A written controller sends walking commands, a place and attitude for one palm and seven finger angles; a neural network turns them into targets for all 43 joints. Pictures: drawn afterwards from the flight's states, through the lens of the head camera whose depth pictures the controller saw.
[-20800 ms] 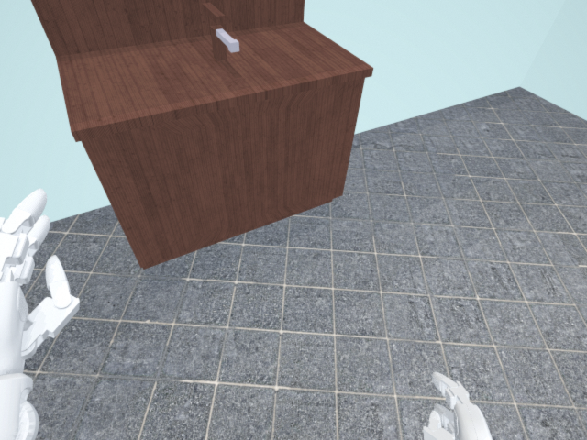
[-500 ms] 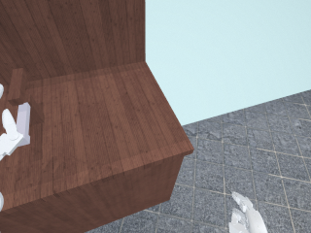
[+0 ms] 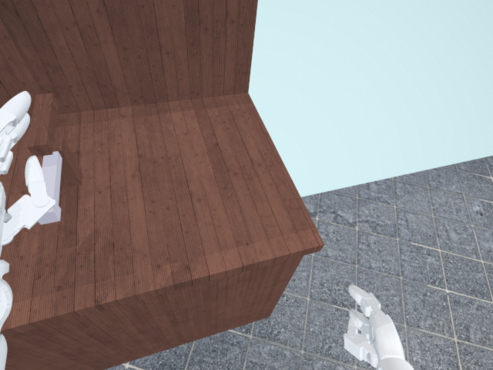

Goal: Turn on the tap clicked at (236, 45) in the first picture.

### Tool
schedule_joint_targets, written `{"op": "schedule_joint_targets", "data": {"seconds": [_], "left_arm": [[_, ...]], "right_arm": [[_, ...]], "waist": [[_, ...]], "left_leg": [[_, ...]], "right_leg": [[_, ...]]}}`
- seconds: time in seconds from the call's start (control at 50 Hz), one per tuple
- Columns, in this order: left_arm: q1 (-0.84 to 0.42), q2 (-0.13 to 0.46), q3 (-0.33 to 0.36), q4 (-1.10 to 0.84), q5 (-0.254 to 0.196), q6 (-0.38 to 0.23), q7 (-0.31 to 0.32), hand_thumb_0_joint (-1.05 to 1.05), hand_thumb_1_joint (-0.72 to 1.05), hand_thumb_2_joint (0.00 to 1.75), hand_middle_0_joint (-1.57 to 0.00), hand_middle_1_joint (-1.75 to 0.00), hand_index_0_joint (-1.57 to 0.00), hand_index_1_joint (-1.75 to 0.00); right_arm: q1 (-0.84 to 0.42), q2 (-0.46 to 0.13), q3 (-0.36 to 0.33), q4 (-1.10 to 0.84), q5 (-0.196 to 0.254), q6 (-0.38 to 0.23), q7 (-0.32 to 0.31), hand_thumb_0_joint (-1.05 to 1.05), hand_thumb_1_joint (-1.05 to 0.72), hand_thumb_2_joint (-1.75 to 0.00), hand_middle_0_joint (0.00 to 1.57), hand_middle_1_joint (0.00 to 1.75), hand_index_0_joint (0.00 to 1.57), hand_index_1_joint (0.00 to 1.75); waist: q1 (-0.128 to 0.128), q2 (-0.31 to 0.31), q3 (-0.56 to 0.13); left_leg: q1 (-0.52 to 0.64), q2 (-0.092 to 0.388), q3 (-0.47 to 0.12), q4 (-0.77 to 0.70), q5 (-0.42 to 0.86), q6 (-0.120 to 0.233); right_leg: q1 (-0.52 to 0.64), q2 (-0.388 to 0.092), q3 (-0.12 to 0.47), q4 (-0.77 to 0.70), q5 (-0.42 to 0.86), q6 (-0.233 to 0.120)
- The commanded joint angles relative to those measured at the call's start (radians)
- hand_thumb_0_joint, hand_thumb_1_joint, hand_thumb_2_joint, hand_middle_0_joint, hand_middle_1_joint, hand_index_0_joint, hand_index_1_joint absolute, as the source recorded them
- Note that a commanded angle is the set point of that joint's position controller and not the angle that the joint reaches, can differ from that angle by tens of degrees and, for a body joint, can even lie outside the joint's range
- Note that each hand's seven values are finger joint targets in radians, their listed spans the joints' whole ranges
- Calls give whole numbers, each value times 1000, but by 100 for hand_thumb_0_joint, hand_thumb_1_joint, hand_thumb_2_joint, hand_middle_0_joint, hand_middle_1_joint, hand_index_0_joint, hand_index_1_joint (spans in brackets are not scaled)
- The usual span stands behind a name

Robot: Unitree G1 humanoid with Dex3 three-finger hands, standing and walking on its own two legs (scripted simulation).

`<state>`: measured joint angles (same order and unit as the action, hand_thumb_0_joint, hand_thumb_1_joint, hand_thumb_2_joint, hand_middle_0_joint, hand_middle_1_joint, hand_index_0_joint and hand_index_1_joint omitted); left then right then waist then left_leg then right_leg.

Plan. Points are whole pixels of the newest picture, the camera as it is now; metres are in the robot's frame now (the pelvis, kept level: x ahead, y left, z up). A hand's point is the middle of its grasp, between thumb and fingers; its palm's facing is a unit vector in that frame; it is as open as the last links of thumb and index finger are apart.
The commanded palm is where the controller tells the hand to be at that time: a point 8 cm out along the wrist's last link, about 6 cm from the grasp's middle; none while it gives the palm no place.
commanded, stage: come to a stop and stand still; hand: left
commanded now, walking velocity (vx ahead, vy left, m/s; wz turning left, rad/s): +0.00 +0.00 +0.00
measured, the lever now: (47, 212) +0.30 +0.36 +0.04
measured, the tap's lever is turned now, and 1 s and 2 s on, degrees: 0 0 0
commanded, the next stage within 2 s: look again from close up in 0.60 s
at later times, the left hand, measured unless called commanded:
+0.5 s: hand (46, 241) +0.20 +0.25 +0.17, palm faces +0.42 -0.85 -0.31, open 7.5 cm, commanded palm +0.14 +0.28 +0.18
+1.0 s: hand (61, 236) +0.22 +0.25 +0.16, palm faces +0.38 -0.85 -0.36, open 7.5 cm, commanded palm +0.16 +0.28 +0.18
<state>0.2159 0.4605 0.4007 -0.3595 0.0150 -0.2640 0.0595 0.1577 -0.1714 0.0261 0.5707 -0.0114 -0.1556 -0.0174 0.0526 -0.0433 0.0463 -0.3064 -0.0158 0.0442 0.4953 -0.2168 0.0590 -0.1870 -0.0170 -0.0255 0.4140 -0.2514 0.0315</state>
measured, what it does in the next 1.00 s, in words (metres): stands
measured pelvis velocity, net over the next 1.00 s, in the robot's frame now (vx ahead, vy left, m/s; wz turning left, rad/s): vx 0.00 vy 0.00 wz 0.00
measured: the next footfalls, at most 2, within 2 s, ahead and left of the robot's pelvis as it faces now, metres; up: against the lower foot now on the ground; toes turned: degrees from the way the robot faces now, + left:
none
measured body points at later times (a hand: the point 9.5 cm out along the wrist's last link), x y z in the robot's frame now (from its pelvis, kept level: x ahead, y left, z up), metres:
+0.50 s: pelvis -0.02 +0.00 +0.00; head -0.01 +0.02 +0.45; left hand +0.17 +0.29 +0.19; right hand +0.15 -0.23 -0.07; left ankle +0.03 +0.08 -0.74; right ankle -0.02 -0.14 -0.74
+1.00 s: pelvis +0.00 +0.00 +0.00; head +0.02 +0.02 +0.45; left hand +0.19 +0.29 +0.18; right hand +0.18 -0.23 -0.07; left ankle +0.03 +0.08 -0.74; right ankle -0.02 -0.14 -0.74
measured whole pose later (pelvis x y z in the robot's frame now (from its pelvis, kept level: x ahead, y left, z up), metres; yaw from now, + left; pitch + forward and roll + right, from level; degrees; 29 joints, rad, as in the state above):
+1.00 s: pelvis +0.00 +0.00 +0.00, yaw +0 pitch +0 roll -2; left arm 0.41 0.36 0.35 -0.45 -0.04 -0.21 0.10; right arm 0.19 -0.20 0.02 0.59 0.01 -0.12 -0.03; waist 0.02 -0.02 0.04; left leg -0.26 -0.01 0.04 0.46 -0.20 0.06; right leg -0.13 -0.01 -0.03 0.37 -0.23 0.03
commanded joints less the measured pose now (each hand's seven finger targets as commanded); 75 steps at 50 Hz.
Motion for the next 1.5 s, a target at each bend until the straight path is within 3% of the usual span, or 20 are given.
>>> {"op": "schedule_joint_targets", "data": {"seconds": [0.0,0.08,0.16,0.18,0.28,0.4,0.58,0.76,0.88,0.9,1.18,1.2,1.22,1.24,1.26,1.28,1.32,1.38,1.46,1.48], "left_arm": [[12,54,52,-184,-61,-38,19,0,90,90,-20,-30,-20,-30],[204,25,7,-349,-71,-32,26,0,90,90,-20,-30,-20,-30],[182,112,116,-307,-71,-28,50,0,90,90,-20,-30,-20,-30],[143,169,172,-322,-69,-31,63,0,90,90,-20,-30,-20,-30],[3,125,114,-300,-58,-52,59,0,90,90,-20,-30,-20,-30],[57,18,-5,-290,-38,-54,57,0,90,90,-20,-30,-20,-30],[90,97,93,-238,-44,-41,57,0,90,90,-20,-30,-20,-30],[87,54,36,-342,-51,-34,53,0,90,90,-20,-30,-20,-30],[131,80,75,-293,-49,-10,63,0,90,90,-20,-30,-20,-30],[141,42,40,-270,-55,-8,56,0,90,90,-20,-30,-20,-30],[150,85,74,-331,-59,2,64,0,90,90,-20,-30,-20,-30],[153,47,40,-317,-63,1,58,0,90,90,-20,-30,-20,-30],[141,63,49,-330,-62,1,59,0,90,90,-20,-30,-20,-30],[-876,854,623,-547,97,-100,58,0,90,90,-20,-30,-20,-30],[-288,208,197,26,1,-61,15,0,90,90,-20,-30,-20,-30],[-93,131,147,-88,-52,-37,29,0,90,90,-20,-30,-20,-30],[-49,78,55,-162,-46,-35,15,0,90,90,-20,-30,-20,-30],[171,-14,-18,-276,-62,-26,13,0,90,90,-20,-30,-20,-30],[212,99,95,-281,-62,-21,31,0,90,90,-20,-30,-20,-30],[202,160,164,-286,-63,-21,47,0,90,90,-20,-30,-20,-30]], "right_arm": [[11,-165,-97,-163,23,-35,11,0,-90,-90,20,30,20,30],[-41,-148,-76,-187,31,-43,42,0,-90,-90,20,30,20,30],[-35,-158,-72,-183,26,-36,6,0,-90,-90,20,30,20,30],[-47,-159,-70,-176,28,-29,-8,0,-90,-90,20,30,20,30],[-48,-151,-61,-157,27,-37,-31,0,-90,-90,20,30,20,30],[-25,-162,-63,-134,18,-69,-14,0,-90,-90,20,30,20,30],[-49,-150,-58,-144,20,-32,-23,0,-90,-90,20,30,20,30],[-38,-158,-62,-149,17,-44,-22,0,-90,-90,20,30,20,30],[-49,-152,-61,-138,22,-28,-26,0,-90,-90,20,30,20,30],[-38,-155,-59,-137,16,-21,-24,0,-90,-90,20,30,20,30],[-51,-150,-60,-148,27,-5,-31,0,-90,-90,20,30,20,30],[-38,-156,-58,-147,20,-1,-29,0,-90,-90,20,30,20,30],[-38,-154,-61,-154,24,-3,-29,0,-90,-90,20,30,20,30],[37,-189,-62,-142,-39,-41,-15,0,-90,-90,20,30,20,30],[-11,-67,-26,-65,-5,-39,-19,0,-90,-90,20,30,20,30],[-13,-130,-82,-112,30,-30,-8,0,-90,-90,20,30,20,30],[18,-162,-93,-145,26,-42,7,0,-90,-90,20,30,20,30],[-25,-147,-80,-164,38,-41,42,0,-90,-90,20,30,20,30],[-41,-156,-74,-176,28,-28,18,0,-90,-90,20,30,20,30],[-55,-155,-71,-171,31,-18,3,0,-90,-90,20,30,20,30]], "waist": [[-24,259,-293],[-14,117,-271],[-26,-11,-184],[-29,18,-165],[-38,174,-104],[-33,132,-128],[-33,71,-76],[-32,120,-171],[-29,89,-159],[-33,79,-150],[-33,122,-157],[-36,110,-153],[-37,124,-155],[-13,19,13],[-40,35,-178],[-7,182,-218],[-16,260,-282],[-9,162,-248],[-18,-64,-148],[-20,-62,-133]], "left_leg": [[237,116,-96,-55,428,-40],[180,141,-112,-78,361,-27],[79,113,-118,-120,89,-41],[71,112,-124,-134,52,-43],[39,116,-135,-177,-103,-26],[70,102,-133,-165,-86,-27],[56,90,-122,-162,-90,-39],[136,90,-113,-130,79,-34],[146,96,-109,-117,149,-37],[135,91,-107,-115,150,-35],[144,106,-116,-129,182,-40],[133,102,-119,-134,171,-38],[133,104,-124,-138,169,-41],[-26,119,-88,8,194,-24],[147,67,-108,-82,300,-31],[251,93,-80,-75,393,-56],[250,125,-100,-44,421,-26],[181,135,-103,-68,333,-18],[71,88,-84,-87,16,-42],[78,83,-84,-94,-11,-44]], "right_leg": [[32,-45,68,40,225,-71],[58,-25,25,45,174,-45],[44,-35,35,-10,91,-41],[35,-35,26,-9,70,-40],[19,-29,37,-23,5,-47],[33,-24,44,-63,39,-51],[-8,-30,52,-118,-1,-50],[59,-30,48,-73,148,-48],[57,-37,43,-79,188,-43],[55,-37,41,-87,193,-44],[72,-37,27,-74,194,-42],[74,-32,24,-79,192,-43],[80,-36,28,-74,189,-45],[-125,-93,89,-120,207,-56],[-69,-88,67,-20,224,-94],[-6,-32,28,48,244,-85],[2,-37,62,58,194,-64],[42,-29,39,38,174,-50],[10,-47,63,-66,72,-51],[-15,-52,62,-77,37,-54]]}}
